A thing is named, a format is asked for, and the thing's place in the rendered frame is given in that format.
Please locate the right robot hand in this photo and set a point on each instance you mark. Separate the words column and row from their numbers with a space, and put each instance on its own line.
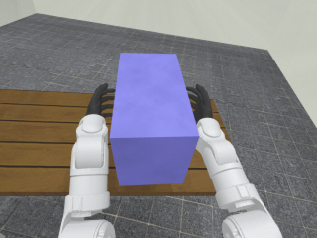
column 203, row 106

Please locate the robot left forearm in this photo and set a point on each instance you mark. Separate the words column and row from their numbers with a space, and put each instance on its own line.
column 89, row 167

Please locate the left robot hand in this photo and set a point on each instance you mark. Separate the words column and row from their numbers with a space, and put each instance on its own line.
column 95, row 105

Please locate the table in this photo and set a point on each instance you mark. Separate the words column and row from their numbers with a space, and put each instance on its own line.
column 38, row 132

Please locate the robot right forearm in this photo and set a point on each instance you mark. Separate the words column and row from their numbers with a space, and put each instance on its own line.
column 233, row 190

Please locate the robot right upper arm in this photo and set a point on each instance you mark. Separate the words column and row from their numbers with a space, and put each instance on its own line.
column 251, row 224

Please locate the robot left upper arm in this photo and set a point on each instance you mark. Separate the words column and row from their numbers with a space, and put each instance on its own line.
column 100, row 228

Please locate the carton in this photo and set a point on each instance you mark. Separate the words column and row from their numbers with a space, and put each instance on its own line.
column 153, row 132

